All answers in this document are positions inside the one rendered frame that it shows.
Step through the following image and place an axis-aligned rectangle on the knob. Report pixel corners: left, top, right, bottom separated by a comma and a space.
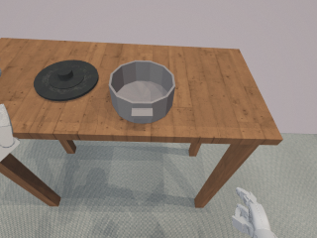
56, 66, 73, 80

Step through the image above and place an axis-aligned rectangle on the table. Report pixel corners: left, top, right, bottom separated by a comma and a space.
0, 38, 283, 208

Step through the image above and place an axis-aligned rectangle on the pot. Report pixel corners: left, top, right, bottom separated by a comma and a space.
108, 60, 175, 124

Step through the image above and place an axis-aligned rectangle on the right robot hand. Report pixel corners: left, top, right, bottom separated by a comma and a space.
232, 187, 271, 237

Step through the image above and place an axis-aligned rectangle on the lid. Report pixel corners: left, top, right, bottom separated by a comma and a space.
34, 59, 99, 101

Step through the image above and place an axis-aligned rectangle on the left robot hand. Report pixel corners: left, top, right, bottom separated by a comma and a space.
0, 68, 20, 162

